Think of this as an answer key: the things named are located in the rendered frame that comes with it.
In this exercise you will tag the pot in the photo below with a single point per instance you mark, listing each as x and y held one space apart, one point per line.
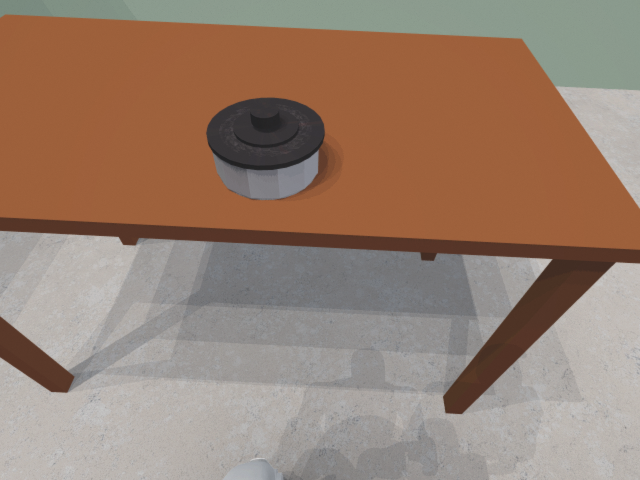
267 184

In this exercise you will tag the robot left shin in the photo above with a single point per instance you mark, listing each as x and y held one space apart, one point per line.
260 459

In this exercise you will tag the table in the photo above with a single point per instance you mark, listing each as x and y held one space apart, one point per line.
433 144

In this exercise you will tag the lid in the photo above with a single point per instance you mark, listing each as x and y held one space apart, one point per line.
232 137

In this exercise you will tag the knob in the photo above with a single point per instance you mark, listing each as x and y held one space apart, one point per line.
264 115

